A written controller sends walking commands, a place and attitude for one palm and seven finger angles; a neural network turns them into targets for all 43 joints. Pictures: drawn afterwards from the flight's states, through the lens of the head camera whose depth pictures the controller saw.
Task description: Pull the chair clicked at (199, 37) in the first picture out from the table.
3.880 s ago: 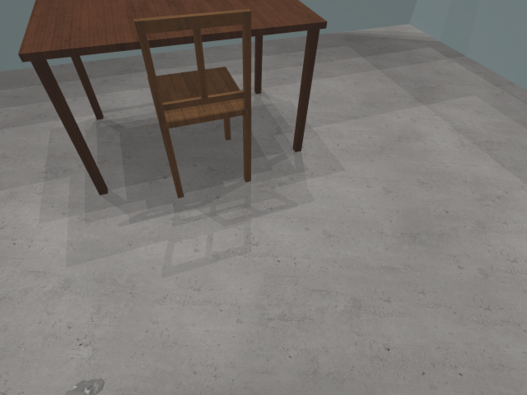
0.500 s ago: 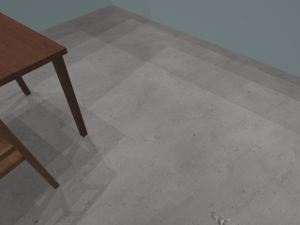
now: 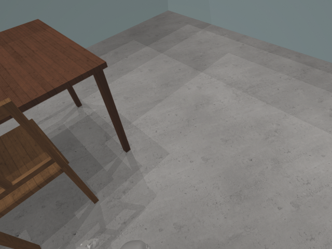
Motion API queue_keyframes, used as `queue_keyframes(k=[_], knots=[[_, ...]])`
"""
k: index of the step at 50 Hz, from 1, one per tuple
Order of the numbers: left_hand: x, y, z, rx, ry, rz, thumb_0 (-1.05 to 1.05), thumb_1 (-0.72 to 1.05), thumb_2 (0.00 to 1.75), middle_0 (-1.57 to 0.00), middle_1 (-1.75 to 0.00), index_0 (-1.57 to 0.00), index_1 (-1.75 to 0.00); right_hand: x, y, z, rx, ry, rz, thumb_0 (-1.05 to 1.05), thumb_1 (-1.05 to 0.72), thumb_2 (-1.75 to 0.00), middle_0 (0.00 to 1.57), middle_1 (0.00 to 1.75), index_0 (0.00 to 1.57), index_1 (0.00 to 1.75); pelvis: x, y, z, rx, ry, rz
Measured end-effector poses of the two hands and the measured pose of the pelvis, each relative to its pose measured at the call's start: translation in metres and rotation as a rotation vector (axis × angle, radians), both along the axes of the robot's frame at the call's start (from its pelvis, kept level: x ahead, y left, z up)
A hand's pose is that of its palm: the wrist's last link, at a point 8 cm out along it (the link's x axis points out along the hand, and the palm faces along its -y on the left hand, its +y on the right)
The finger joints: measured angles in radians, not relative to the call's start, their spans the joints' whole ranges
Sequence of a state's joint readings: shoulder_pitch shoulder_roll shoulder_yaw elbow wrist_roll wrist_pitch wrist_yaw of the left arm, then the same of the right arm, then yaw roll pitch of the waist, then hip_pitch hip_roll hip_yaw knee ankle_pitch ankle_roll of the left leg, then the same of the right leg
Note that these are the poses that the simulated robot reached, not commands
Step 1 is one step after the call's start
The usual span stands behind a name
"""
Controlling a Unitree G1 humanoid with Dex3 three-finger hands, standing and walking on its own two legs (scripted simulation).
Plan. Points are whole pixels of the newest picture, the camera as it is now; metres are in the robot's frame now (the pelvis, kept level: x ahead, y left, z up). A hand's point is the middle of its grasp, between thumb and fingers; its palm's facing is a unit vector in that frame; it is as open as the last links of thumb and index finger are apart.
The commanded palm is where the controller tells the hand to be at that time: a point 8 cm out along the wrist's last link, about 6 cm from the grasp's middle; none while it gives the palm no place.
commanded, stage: turn to face it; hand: left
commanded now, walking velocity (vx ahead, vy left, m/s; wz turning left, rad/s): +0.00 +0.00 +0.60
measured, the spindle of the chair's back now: out of the picture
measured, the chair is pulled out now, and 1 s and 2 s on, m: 0.00 0.00 0.00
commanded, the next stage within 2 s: take the last steps up to it in 1.10 s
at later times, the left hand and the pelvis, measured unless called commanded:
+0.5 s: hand out of the picture -0.04 +0.29 -0.18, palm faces +0.36 -0.90 -0.24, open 7.4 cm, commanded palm none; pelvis -0.01 +0.06 +0.00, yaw +18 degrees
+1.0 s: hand out of the picture -0.02 +0.23 -0.13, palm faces +0.54 -0.79 -0.30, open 7.4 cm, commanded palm none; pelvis -0.01 +0.00 +0.00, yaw +35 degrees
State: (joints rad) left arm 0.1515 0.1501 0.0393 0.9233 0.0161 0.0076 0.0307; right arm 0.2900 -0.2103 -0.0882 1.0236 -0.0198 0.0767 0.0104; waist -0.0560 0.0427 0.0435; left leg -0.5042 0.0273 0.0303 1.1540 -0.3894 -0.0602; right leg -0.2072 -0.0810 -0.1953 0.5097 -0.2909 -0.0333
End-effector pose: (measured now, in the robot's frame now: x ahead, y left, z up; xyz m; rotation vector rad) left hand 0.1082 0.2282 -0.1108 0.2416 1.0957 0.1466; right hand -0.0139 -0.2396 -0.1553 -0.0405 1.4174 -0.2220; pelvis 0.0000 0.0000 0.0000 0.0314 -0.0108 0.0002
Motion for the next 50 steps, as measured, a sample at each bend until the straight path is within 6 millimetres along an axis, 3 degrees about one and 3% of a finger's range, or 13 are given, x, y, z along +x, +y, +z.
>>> queue_keyframes(k=[5,9,15,18,22,30,35,41,44,50], knots=[[-0.045,0.010,-0.007,-0.010,0.053,0.104,0.00,0.91,0.90,-0.20,-0.30,-0.20,-0.30,0.045,-0.009,0.007,-0.032,-0.049,0.110,0.01,-0.91,-0.90,0.20,0.29,0.20,0.30,-0.003,0.001,0.000,-0.002,-0.001,0.070],[-0.089,0.025,-0.018,-0.019,0.125,0.188,0.00,0.91,0.90,-0.20,-0.30,-0.20,-0.30,0.089,-0.004,0.015,-0.067,-0.102,0.211,0.01,-0.91,-0.90,0.20,0.29,0.20,0.30,-0.006,0.009,-0.002,-0.009,0.006,0.121],[-0.154,0.060,-0.046,-0.052,0.230,0.319,0.00,0.91,0.90,-0.20,-0.30,-0.20,-0.30,0.158,0.032,0.027,-0.126,-0.226,0.382,0.01,-0.91,-0.90,0.20,0.29,0.20,0.30,-0.010,0.035,-0.016,-0.041,0.020,0.204],[-0.177,0.078,-0.056,-0.059,0.276,0.373,0.00,0.91,0.90,-0.20,-0.30,-0.20,-0.30,0.179,0.054,0.034,-0.141,-0.287,0.446,0.01,-0.91,-0.90,0.20,0.29,0.20,0.30,-0.013,0.046,-0.020,-0.041,0.021,0.237],[-0.178,0.093,-0.047,-0.061,0.257,0.415,0.00,0.91,0.90,-0.20,-0.29,-0.20,-0.30,0.183,0.074,0.046,-0.146,-0.296,0.493,0.01,-0.91,-0.90,0.20,0.29,0.20,0.30,-0.014,0.054,-0.009,-0.066,0.017,0.281],[-0.148,0.106,-0.025,-0.042,0.101,0.449,0.00,0.91,0.90,-0.20,-0.29,-0.20,-0.30,0.171,0.091,0.046,-0.099,-0.253,0.535,0.01,-0.90,-0.90,0.20,0.29,0.21,0.30,-0.013,0.057,0.002,-0.063,0.010,0.365],[-0.127,0.101,-0.015,-0.017,0.031,0.463,0.00,0.91,0.90,-0.20,-0.29,-0.20,-0.30,0.160,0.084,0.033,-0.065,-0.208,0.541,0.01,-0.90,-0.90,0.20,0.30,0.21,0.30,-0.012,0.047,0.000,-0.046,0.008,0.419],[-0.111,0.078,-0.002,0.030,-0.047,0.481,0.00,0.91,0.90,-0.20,-0.30,-0.20,-0.30,0.154,0.057,0.008,-0.029,-0.142,0.555,0.01,-0.90,-0.90,0.20,0.30,0.21,0.30,-0.008,0.022,-0.008,-0.020,0.010,0.486],[-0.119,0.061,0.005,0.054,-0.062,0.497,0.00,0.91,0.90,-0.20,-0.30,-0.20,-0.30,0.158,0.044,-0.001,-0.016,-0.119,0.571,0.01,-0.90,-0.90,0.20,0.29,0.21,0.30,-0.007,0.010,-0.009,-0.019,-0.005,0.528],[-0.159,0.029,0.012,0.043,-0.013,0.595,0.00,0.90,0.90,-0.20,-0.30,-0.20,-0.30,0.172,0.035,0.005,-0.007,-0.099,0.645,0.01,-0.91,-0.90,0.20,0.29,0.20,0.30,-0.007,-0.002,0.001,0.006,-0.011,0.605]])
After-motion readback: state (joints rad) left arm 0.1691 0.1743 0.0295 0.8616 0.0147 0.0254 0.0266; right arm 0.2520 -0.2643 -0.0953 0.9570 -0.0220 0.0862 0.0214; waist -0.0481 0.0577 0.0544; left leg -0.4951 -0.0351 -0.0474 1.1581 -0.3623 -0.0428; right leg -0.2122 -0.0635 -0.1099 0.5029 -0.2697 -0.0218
